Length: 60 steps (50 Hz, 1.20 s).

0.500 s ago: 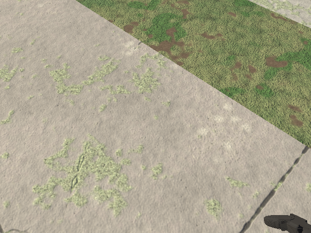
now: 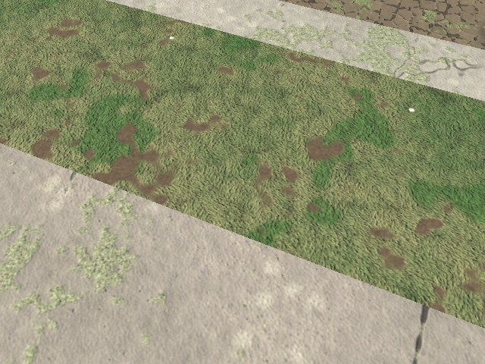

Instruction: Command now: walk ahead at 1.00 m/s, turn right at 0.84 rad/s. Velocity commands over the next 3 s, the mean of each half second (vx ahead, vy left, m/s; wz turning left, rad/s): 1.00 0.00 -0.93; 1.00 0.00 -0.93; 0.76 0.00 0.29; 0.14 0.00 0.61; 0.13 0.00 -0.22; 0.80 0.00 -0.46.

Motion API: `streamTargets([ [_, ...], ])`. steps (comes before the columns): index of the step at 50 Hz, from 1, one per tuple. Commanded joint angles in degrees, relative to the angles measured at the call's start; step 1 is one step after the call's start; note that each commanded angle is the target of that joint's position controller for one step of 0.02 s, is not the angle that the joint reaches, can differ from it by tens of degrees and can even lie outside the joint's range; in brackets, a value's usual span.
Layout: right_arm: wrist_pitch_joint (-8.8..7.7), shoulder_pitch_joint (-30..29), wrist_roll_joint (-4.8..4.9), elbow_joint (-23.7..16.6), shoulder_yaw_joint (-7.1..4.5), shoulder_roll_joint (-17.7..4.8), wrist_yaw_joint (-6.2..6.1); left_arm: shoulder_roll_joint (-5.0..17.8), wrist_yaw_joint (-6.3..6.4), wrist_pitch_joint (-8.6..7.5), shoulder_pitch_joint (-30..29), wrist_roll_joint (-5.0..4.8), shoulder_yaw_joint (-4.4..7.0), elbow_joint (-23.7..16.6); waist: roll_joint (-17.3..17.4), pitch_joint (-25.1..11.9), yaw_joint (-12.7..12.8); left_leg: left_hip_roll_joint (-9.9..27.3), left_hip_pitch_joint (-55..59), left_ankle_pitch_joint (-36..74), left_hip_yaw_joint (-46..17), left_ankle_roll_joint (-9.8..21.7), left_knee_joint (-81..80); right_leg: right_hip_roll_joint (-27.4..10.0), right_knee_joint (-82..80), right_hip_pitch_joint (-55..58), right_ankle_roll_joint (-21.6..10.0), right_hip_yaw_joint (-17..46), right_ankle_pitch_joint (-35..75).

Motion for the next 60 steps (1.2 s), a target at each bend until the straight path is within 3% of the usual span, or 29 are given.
streamTargets([
  [1,-3.64,-7.90,0.54,-12.13,-0.61,-8.56,0.20,13.14,2.14,0.84,17.15,-0.28,5.59,2.41,3.26,-10.06,5.23,0.37,-46.54,-0.93,-10.40,1.13,18.97,-21.60,-23.70,47.40,-13.23,46.57,-0.39],
  [2,-3.42,-10.24,-0.37,-12.52,-0.25,-7.48,0.20,11.01,2.41,0.21,16.05,-0.40,5.12,3.50,6.50,-4.58,2.28,2.50,-43.28,-1.19,-10.13,0.74,12.39,-18.53,-24.57,37.67,-10.72,41.00,4.00],
  [5,0.08,-9.65,-2.90,-12.85,0.22,-6.76,0.81,8.12,2.62,-1.77,13.34,-1.20,3.55,2.84,5.21,-0.79,-2.51,4.93,-35.14,-4.63,-9.07,-1.83,2.60,-12.87,-26.20,21.18,-8.81,32.47,9.53],
  [9,0.56,-23.20,-1.43,-19.01,1.68,-4.35,1.97,9.64,1.86,-2.78,13.49,-0.97,4.15,2.30,0.86,3.95,0.58,3.89,-28.22,12.72,-4.77,-3.24,-19.31,-7.91,-30.73,8.70,-6.08,28.05,14.71],
  [14,0.07,-25.80,0.06,-20.46,1.11,-6.53,1.53,11.74,1.51,-2.56,16.74,-1.87,5.28,3.38,-1.94,-0.05,3.81,-0.77,-17.59,24.56,-5.03,-0.59,-35.73,-9.47,-25.40,18.48,-0.60,29.36,30.89],
  [16,-0.30,-16.59,0.23,-18.00,-0.76,-10.80,0.38,14.33,1.75,-2.45,15.72,-1.29,5.83,3.27,-1.76,-7.05,-0.74,-3.66,-6.00,17.14,-5.58,0.56,-37.05,-9.12,-11.38,22.91,2.26,29.46,44.74],
  [17,-0.57,-5.53,0.41,-15.41,-1.98,-12.99,-0.50,15.87,1.51,-2.64,12.50,-0.99,6.10,2.68,-1.64,-12.04,-7.79,-2.28,5.95,13.75,-5.99,1.14,-37.25,-7.73,1.71,19.08,3.59,28.41,43.73],
  [18,-0.74,7.13,-0.63,-13.04,-3.69,-16.92,-1.80,11.43,1.37,-3.35,10.13,-0.65,4.87,1.29,1.36,-18.64,-13.16,6.07,19.69,-0.71,-13.26,2.61,-35.63,-5.08,19.21,10.78,4.32,25.20,31.01],
  [19,-0.93,7.58,-3.25,-12.69,-4.42,-20.43,-1.78,0.87,1.79,-3.20,16.71,-3.00,2.20,-1.17,18.97,-26.07,-6.71,25.48,32.34,-14.99,-42.17,7.62,-43.89,1.00,37.70,-5.81,5.81,18.32,-19.46],
  [20,-0.30,2.10,-2.00,-13.32,-4.99,-18.43,-1.14,5.46,2.33,-2.53,15.21,-1.92,1.69,-2.03,19.33,-24.69,-5.30,25.91,26.53,-25.80,-56.40,9.36,-51.62,-3.43,42.63,-12.36,4.89,14.50,-14.05],
  [21,-0.07,-3.73,-1.48,-13.96,-3.77,-12.26,-0.94,8.20,2.15,-1.71,9.48,-0.50,2.30,-1.37,11.05,-14.18,-5.12,22.05,16.84,-26.25,-45.85,8.57,-52.81,-7.47,41.03,-13.85,4.97,12.91,-7.36],
  [23,0.01,-4.23,-1.50,-11.31,-2.77,-8.11,-0.52,7.20,0.40,-0.50,4.32,0.72,2.34,-1.87,2.51,-5.08,-4.15,17.00,5.20,-7.10,-28.27,6.97,-53.11,-11.15,37.49,-12.33,5.57,11.14,-4.27],
  [27,-2.07,-0.47,0.63,-5.43,-1.90,-4.86,0.99,1.48,-1.77,2.11,-0.76,0.92,0.51,-6.81,5.16,0.08,-0.72,15.55,-1.56,10.63,-11.98,4.90,-56.86,-15.01,35.59,-15.44,5.94,9.75,-2.46],
  [34,-3.44,-0.67,0.19,-2.83,-2.72,-9.88,0.54,1.61,-4.12,2.14,-13.20,0.59,-0.93,-12.69,3.15,6.01,1.10,10.70,-4.64,40.21,10.43,2.19,-62.34,-11.94,8.33,-4.82,3.09,-1.38,12.50],
  [36,-2.55,3.28,0.49,-2.28,-3.13,-12.19,-0.12,3.11,-3.64,1.88,-11.84,0.58,-0.36,-11.33,3.81,3.11,1.85,10.78,2.82,69.20,12.11,1.00,-54.61,-6.65,5.76,-0.21,1.29,-6.40,9.57],
  [38,-0.69,1.99,0.26,-3.02,-4.10,-15.95,-1.01,6.00,-2.51,1.68,-0.62,0.51,0.97,-8.24,6.42,-3.84,8.69,13.39,4.86,83.43,11.42,1.17,-37.80,-3.35,4.93,11.93,-0.62,-5.76,3.61],
  [39,0.20,-0.83,0.11,-4.32,-4.38,-16.80,-1.05,8.30,-1.69,1.49,11.09,0.35,2.39,-4.68,7.03,-8.89,13.65,14.41,0.51,83.75,9.94,2.17,-23.43,-2.24,3.66,24.50,-2.25,-3.62,1.40],
  [40,0.74,-2.38,-0.31,-5.22,-4.37,-15.88,-0.62,10.63,-0.30,1.36,20.31,0.08,4.28,-0.92,3.50,-12.43,16.38,11.90,-10.75,61.34,9.38,1.93,-4.34,-2.95,-1.73,39.98,-4.05,2.06,-0.40],
  [41,0.71,-2.64,-1.19,-7.70,-2.88,-8.84,0.53,15.14,1.12,2.09,15.12,-1.40,5.89,-1.13,-10.95,-8.44,9.33,0.66,-28.19,-2.27,8.96,0.31,17.38,-12.42,-3.64,44.54,-6.36,18.57,0.70],
  [42,-0.38,-1.32,0.36,-14.86,-2.45,-9.27,0.50,20.17,1.09,3.01,13.48,0.72,6.53,-4.52,-12.54,-19.18,5.87,-3.60,-46.12,-9.93,-3.18,-1.58,30.00,-22.68,-14.12,58.93,-17.92,48.70,-3.20],
  [43,-2.01,-7.09,0.11,-15.84,-2.04,-10.89,0.58,17.82,1.91,3.09,16.10,0.59,6.68,-4.39,-2.24,-17.07,8.11,-0.22,-50.04,-4.84,-9.37,-1.13,25.87,-23.96,-22.47,55.37,-16.26,53.36,-9.24],
  [44,-2.75,-8.34,0.25,-15.53,-1.61,-10.57,0.57,15.08,2.44,2.42,14.58,0.22,6.17,-2.63,1.99,-7.71,5.35,2.16,-49.39,-2.06,-9.67,-0.80,18.77,-22.60,-25.10,45.56,-14.14,49.56,-7.57],
  [45,-2.45,-8.88,-0.38,-14.76,-1.30,-9.79,0.39,12.84,2.81,1.34,12.88,0.12,5.46,-1.68,5.37,-3.10,2.07,4.16,-45.22,-1.89,-9.20,-1.03,13.31,-20.29,-25.38,36.18,-11.96,43.60,-1.82],
  [47,0.06,-4.94,-2.30,-12.87,-0.93,-8.92,0.56,9.05,3.32,-0.73,9.24,-0.13,3.67,-1.87,6.36,-0.99,-2.97,6.59,-36.35,-3.31,-8.80,-2.25,6.18,-16.47,-25.84,22.84,-9.76,33.97,5.98],
  [51,1.04,-16.31,-1.47,-17.32,0.85,-4.26,2.12,7.40,2.19,-3.38,11.19,-0.56,2.96,0.39,2.68,3.86,-1.07,7.66,-30.55,9.59,-4.76,-2.42,-15.51,-10.27,-31.63,10.36,-6.64,23.83,11.29],
  [54,0.51,-20.88,0.59,-16.82,1.08,-3.54,3.08,7.12,0.99,-4.61,15.56,-1.91,2.85,2.67,2.40,2.99,3.35,4.28,-23.28,30.47,-0.23,1.56,-29.11,-9.70,-36.24,14.11,-2.27,17.35,22.18],
  [57,0.36,-23.26,0.82,-16.95,0.21,-5.73,3.00,9.56,1.42,-5.06,17.86,-1.00,3.05,4.68,0.31,2.51,4.23,1.60,-25.03,30.25,0.80,5.65,-36.22,-13.50,-35.01,29.09,0.77,13.89,37.01],
  [59,0.24,-19.89,0.60,-15.83,-0.92,-8.00,2.71,11.94,2.44,-4.57,18.65,0.28,3.44,5.63,-3.17,-1.88,1.78,-3.31,-22.12,21.36,2.83,7.38,-35.98,-15.84,-26.15,37.61,3.07,10.68,60.06],
  [60,0.36,-13.19,0.89,-13.86,-1.78,-9.67,2.38,12.85,3.04,-3.91,17.73,1.47,3.67,5.72,-4.79,-5.74,-1.99,-5.69,-16.93,16.57,2.44,8.33,-34.96,-17.12,-17.37,39.74,4.06,9.33,68.90],
])
Next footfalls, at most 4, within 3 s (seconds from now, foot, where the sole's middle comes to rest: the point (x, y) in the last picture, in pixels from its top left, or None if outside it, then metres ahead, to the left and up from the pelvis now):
0.36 left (210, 312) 0.59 0.11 -0.74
0.82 right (337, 233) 0.84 -0.27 -0.74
1.24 left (397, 140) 1.24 -0.53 -0.74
1.62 right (475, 123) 1.33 -0.85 -0.74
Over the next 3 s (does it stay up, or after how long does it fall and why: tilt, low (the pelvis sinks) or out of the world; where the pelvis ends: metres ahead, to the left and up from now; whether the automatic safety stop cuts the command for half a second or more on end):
stays up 1.40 -0.76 0.03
